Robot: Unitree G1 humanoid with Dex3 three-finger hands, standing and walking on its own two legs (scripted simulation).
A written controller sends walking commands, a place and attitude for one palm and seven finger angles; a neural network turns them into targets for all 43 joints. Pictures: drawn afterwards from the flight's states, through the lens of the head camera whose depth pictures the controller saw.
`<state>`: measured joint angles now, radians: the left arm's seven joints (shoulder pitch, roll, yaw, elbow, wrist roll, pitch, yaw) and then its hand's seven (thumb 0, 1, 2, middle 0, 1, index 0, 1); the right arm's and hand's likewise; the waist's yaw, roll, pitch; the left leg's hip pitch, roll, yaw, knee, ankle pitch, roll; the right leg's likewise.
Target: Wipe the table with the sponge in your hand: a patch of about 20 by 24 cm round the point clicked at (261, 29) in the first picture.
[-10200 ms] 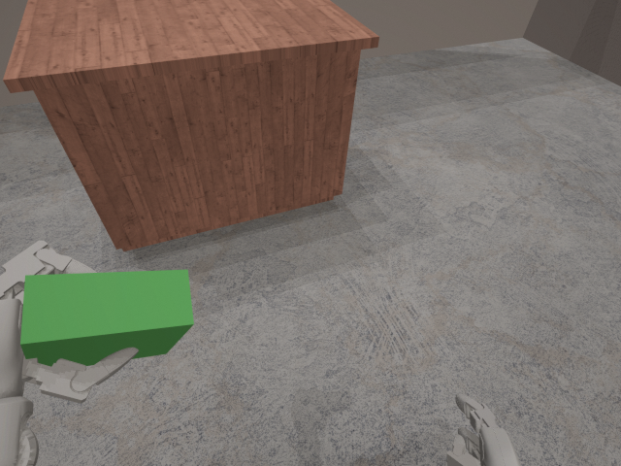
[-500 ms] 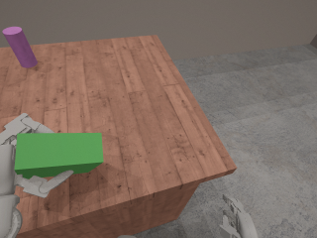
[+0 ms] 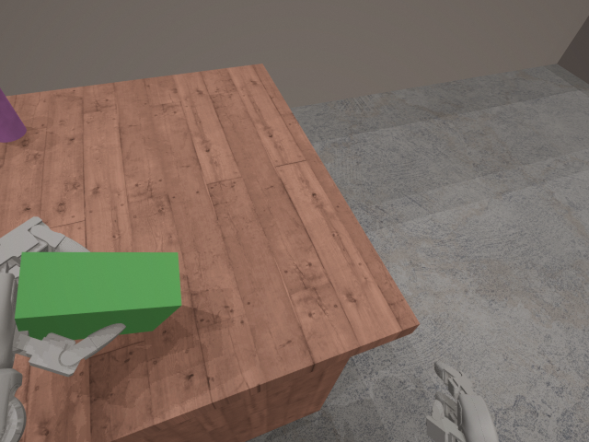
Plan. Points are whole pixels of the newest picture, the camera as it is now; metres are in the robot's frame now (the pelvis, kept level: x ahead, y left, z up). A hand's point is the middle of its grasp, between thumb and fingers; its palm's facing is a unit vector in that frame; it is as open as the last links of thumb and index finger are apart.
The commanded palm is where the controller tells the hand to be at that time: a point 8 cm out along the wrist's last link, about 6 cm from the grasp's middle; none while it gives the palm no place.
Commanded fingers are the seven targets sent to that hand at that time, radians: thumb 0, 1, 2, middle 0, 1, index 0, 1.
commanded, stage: come to a stop and stand still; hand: left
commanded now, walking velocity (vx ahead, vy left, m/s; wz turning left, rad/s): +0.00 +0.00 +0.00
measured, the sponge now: (123, 297) +0.23 +0.21 +0.12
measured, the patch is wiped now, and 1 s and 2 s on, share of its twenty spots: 0.00 0.00 0.00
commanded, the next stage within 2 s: look again from close up in 0.14 s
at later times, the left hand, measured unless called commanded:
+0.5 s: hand (61, 296) +0.21 +0.25 +0.15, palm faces +0.37 -0.85 -0.37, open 9.8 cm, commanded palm +0.16 +0.29 +0.17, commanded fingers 0.00 0.10 1.30 -1.20 -1.60 -1.20 -1.60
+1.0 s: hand (69, 324) +0.19 +0.23 +0.16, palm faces +0.33 -0.83 -0.45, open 9.8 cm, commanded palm +0.12 +0.27 +0.17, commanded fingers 0.00 0.10 1.30 -1.20 -1.60 -1.20 -1.60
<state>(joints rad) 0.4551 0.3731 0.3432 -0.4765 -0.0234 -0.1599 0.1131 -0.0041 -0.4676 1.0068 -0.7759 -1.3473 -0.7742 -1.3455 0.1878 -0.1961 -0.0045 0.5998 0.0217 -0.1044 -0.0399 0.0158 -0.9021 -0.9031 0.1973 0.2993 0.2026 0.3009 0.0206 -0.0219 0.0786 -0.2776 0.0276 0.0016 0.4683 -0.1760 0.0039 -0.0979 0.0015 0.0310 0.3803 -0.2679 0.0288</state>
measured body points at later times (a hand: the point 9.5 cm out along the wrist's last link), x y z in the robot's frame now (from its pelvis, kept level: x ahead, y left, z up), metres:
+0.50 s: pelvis +0.00 +0.01 +0.00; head +0.02 +0.03 +0.45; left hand +0.19 +0.29 +0.17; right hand +0.18 -0.22 -0.07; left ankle +0.05 +0.12 -0.74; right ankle -0.04 -0.14 -0.74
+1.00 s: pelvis -0.04 -0.01 -0.01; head +0.03 +0.01 +0.44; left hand +0.16 +0.27 +0.18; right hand +0.16 -0.22 -0.09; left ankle +0.05 +0.12 -0.74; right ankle -0.04 -0.14 -0.74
